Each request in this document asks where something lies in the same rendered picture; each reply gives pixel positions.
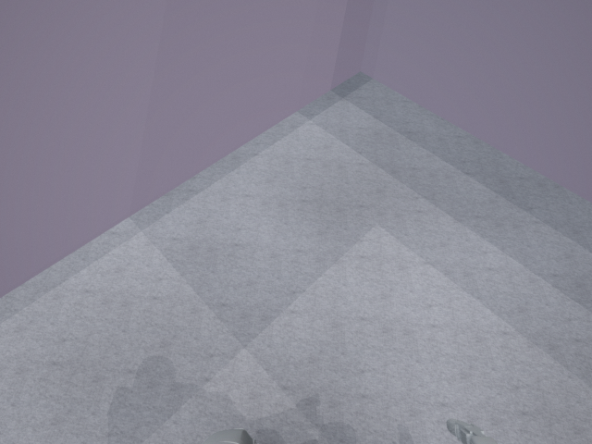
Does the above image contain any right robot hand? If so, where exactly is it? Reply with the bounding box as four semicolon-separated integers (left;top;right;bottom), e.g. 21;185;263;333
447;419;498;444

